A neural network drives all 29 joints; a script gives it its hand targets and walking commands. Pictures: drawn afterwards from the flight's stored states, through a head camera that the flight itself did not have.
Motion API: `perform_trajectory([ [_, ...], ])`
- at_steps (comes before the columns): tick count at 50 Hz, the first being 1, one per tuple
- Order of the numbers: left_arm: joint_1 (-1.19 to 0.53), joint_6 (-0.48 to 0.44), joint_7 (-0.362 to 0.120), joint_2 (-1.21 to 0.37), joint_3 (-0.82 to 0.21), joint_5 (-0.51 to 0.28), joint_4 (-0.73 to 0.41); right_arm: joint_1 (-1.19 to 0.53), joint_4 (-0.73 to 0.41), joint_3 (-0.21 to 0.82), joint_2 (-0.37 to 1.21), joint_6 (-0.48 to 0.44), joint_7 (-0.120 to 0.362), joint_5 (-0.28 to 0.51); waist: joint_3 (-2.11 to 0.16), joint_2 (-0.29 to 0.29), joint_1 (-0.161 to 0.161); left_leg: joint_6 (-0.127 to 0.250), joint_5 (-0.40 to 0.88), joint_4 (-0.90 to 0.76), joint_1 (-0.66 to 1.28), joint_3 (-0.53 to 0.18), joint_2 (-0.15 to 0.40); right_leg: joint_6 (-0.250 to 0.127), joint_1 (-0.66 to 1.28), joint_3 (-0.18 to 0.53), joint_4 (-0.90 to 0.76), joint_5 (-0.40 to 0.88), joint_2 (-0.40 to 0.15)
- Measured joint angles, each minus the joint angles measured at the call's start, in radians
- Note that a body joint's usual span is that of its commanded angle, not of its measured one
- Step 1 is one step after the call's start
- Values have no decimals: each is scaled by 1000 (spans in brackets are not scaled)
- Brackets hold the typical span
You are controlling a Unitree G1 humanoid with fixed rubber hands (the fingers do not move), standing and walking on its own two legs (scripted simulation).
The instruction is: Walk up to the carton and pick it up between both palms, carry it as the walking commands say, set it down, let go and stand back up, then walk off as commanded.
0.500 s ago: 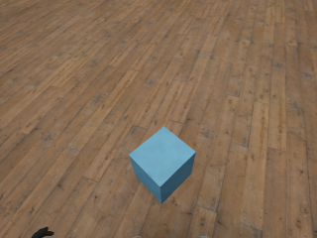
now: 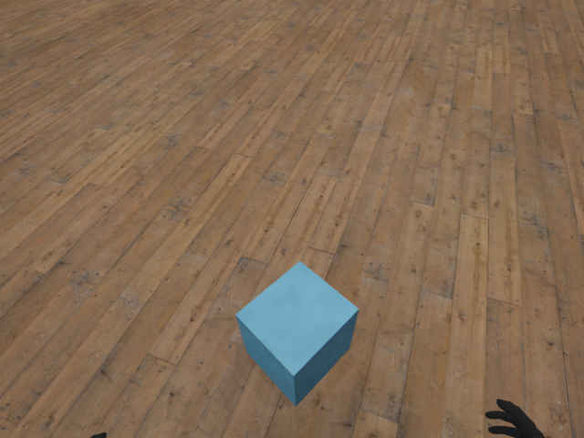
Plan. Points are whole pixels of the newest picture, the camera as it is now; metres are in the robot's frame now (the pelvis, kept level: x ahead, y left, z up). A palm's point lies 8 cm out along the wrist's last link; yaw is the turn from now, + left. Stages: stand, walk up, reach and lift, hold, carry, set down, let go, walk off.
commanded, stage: walk up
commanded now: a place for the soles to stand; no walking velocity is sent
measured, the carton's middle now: (297, 332) +0.56 +0.03 -0.63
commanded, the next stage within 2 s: none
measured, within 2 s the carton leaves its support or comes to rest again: neither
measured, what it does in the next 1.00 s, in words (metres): steps to the left, turning right: left foot, then right foot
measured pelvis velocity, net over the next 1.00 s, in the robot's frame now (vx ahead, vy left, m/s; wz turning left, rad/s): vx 0.09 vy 0.20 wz -0.32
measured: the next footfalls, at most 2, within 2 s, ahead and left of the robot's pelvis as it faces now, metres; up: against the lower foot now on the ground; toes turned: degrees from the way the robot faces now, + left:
left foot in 0.62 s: +0.12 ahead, +0.24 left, +0.00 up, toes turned -12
right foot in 0.82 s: +0.12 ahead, +0.01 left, +0.00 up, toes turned -21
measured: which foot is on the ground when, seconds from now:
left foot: down 0.00-0.32, up 0.34-0.60, down 0.62-0.80, up 0.82-1.00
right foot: down 0.00-0.62, up 0.64-0.80, down 0.82-1.00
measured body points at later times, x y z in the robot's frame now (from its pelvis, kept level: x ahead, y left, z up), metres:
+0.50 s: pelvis +0.01 +0.04 -0.01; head +0.04 +0.01 +0.44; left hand +0.06 +0.41 -0.08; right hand +0.16 -0.32 -0.09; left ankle +0.02 +0.19 -0.69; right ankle +0.01 -0.13 -0.74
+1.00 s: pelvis +0.09 +0.20 -0.04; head +0.10 +0.15 +0.41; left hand +0.27 +0.56 -0.06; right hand +0.08 -0.16 -0.15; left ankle +0.17 +0.34 -0.70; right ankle +0.08 +0.02 -0.74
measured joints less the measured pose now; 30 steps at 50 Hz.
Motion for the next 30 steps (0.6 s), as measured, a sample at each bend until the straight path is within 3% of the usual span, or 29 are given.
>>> perform_trajectory([
  [16,-34,13,1,-11,1,5,75,50,64,-9,10,4,0,-11,0,-6,-17,3,41,-100,61,9,-7,5,53,6,-88,38,-4],
  [18,15,-1,15,-9,26,5,35,56,-5,-35,-2,32,29,-35,-4,7,-12,8,-85,46,1,12,3,0,21,22,-63,31,7],
  [19,57,-11,27,-3,41,5,10,55,-55,-48,-14,46,44,-45,-6,15,-11,11,-143,185,-56,-20,-6,-5,-1,37,-44,24,12],
  [21,142,-24,52,16,63,6,-23,48,-151,-70,-42,63,67,-58,-3,30,-16,14,-180,441,-169,-85,-22,-12,-36,68,-9,11,18],
  [23,210,-31,69,42,76,9,-41,40,-224,-88,-72,68,81,-64,3,45,-17,11,-186,555,-245,-120,-9,-5,-62,93,25,-4,18],
  [26,271,-35,78,86,90,21,-77,35,-295,-110,-112,83,103,-65,10,56,-5,8,-240,542,-295,-152,12,12,-104,133,92,-38,1],
  [30,305,-34,81,140,100,34,-136,39,-355,-127,-141,96,117,-60,22,56,13,21,-249,383,-271,-153,20,30,-157,195,180,-89,-35],
])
